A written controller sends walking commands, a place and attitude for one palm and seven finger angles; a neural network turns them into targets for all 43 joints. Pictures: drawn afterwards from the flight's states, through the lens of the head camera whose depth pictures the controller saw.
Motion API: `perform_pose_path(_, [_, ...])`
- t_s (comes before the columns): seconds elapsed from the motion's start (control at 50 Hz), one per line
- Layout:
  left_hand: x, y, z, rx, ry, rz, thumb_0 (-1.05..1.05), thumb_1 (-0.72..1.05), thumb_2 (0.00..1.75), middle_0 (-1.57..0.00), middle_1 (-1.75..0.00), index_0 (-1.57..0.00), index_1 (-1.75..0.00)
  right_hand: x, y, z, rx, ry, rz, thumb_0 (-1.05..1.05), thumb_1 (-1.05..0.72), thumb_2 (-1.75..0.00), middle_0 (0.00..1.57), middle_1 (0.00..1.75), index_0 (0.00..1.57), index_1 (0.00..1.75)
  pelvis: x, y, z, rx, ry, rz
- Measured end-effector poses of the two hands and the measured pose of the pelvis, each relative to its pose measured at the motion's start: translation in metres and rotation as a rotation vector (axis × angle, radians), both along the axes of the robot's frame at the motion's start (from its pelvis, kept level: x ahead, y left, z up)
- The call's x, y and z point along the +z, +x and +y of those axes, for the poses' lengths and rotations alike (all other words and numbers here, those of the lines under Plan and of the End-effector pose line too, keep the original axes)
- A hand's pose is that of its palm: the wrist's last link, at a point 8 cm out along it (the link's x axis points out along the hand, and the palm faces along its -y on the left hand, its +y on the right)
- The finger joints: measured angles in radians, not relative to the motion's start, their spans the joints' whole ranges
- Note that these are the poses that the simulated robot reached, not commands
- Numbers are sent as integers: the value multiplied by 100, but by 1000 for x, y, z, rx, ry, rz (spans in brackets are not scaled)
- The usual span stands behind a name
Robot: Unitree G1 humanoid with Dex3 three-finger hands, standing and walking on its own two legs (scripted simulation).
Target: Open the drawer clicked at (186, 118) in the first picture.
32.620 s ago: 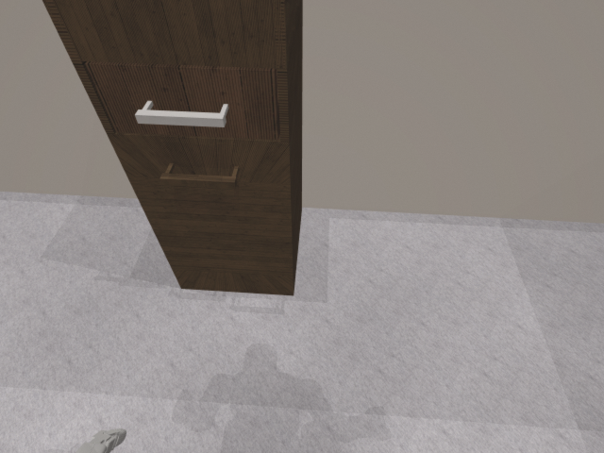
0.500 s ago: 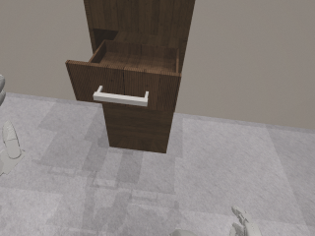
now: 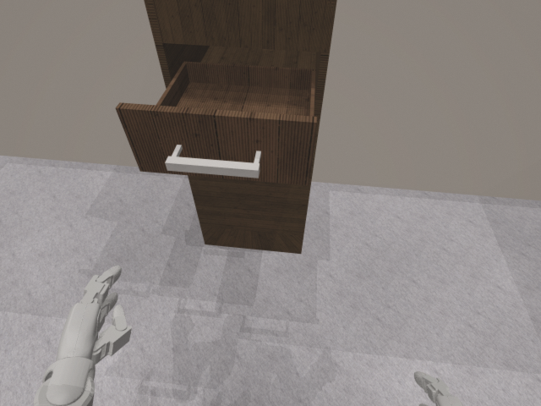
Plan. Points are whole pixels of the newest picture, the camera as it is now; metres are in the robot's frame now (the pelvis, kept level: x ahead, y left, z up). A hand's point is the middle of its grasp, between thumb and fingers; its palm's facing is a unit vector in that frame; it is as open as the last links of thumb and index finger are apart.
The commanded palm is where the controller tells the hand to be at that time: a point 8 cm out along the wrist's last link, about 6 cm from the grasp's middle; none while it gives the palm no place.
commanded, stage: let the arm hang, fingers relaxed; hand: left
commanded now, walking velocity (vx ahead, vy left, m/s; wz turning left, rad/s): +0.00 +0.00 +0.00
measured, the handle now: (215, 159) +0.56 +0.12 +0.04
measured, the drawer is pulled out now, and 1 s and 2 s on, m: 0.29 0.29 0.29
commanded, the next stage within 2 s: look to check the result in 0.96 s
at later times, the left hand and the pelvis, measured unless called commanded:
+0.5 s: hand out of the picture -0.02 +0.17 -0.16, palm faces +0.00 -0.97 -0.25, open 7.3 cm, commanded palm none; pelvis -0.01 -0.03 +0.01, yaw -1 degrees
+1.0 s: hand out of the picture +0.01 +0.12 -0.16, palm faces +0.01 -0.98 -0.19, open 7.3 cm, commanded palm none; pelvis +0.01 -0.05 +0.01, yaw -2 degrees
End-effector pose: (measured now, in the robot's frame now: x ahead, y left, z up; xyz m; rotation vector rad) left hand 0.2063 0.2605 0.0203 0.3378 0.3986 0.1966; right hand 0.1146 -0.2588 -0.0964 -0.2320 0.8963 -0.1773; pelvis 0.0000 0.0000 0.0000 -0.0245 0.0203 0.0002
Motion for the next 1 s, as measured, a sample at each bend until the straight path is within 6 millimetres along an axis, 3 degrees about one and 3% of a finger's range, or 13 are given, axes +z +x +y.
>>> perform_pose_path(0.04, [-61,-23,-19,-4,-79,250,0,91,90,-20,-29,-19,-29,-5,-10,2,0,15,37,1,-90,-90,20,30,20,30,-2,-4,-5,-18,19,-7])
perform_pose_path(0.08, [-109,-57,-44,-25,-146,458,1,91,90,-20,-29,-19,-29,-12,-23,2,-12,33,78,1,-90,-90,20,30,20,30,-5,-8,-13,-36,37,-16])
perform_pose_path(0.14, [-155,-118,-76,-29,-223,690,1,92,90,-20,-29,-19,-29,-25,-47,-2,-53,59,157,1,-90,-90,20,30,20,30,-11,-13,-23,-46,47,-33])
perform_pose_path(0.26, [-159,-181,-53,133,-208,844,-4,100,90,-21,-30,-21,-30,-36,-103,-1,-85,76,393,1,-91,-90,20,30,20,30,-2,-12,-30,-7,5,-40])
perform_pose_path(0.38, [-149,-220,-40,204,-169,978,-2,96,90,-21,-29,-20,-30,-40,-142,4,-123,103,516,1,-91,-90,20,30,20,30,6,-9,-30,-14,8,-39])
perform_pose_path(0.52, [-145,-232,-51,217,-170,1027,0,92,90,-20,-29,-20,-30,-45,-154,11,-140,142,551,1,-91,-90,20,30,20,30,9,-6,-33,-24,17,-51])
perform_pose_path(0.74, [-154,-208,-89,165,-239,983,0,91,90,-20,-29,-20,-30,-47,-142,15,-146,166,519,1,-91,-90,20,30,20,30,10,-2,-40,-30,20,-61])
perform_pose_path(1.0, [-154,-203,-93,182,-234,989,0,92,90,-20,-29,-20,-30,-46,-136,8,-158,160,528,1,-91,-90,20,30,20,30,10,6,-48,-33,20,-59])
